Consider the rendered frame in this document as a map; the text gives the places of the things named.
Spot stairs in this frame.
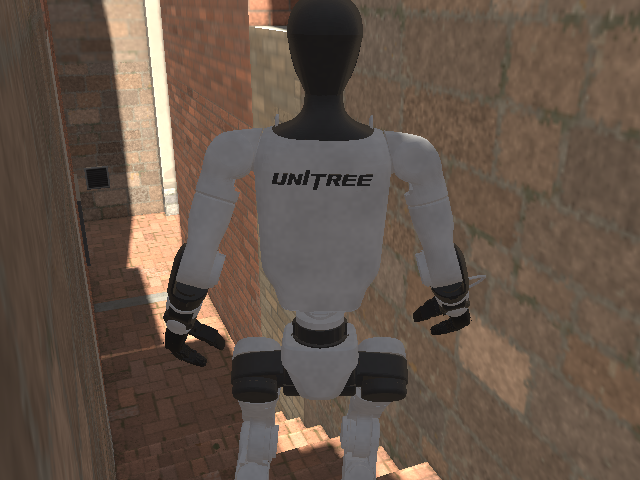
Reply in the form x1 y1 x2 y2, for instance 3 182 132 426
114 411 442 480

